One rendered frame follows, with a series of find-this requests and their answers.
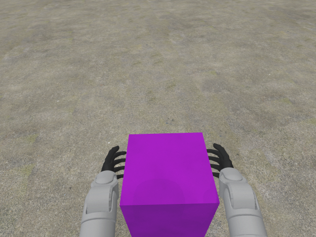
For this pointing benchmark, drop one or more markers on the carton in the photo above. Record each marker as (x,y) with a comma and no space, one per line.
(168,188)

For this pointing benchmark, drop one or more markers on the right robot forearm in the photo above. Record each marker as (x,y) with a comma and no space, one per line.
(242,209)

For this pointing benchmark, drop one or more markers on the left robot forearm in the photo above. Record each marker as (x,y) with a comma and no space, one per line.
(99,215)

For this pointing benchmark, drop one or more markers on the right robot hand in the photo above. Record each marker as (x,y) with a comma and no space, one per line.
(223,160)

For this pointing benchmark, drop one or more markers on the left robot hand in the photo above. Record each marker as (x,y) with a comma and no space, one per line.
(110,162)

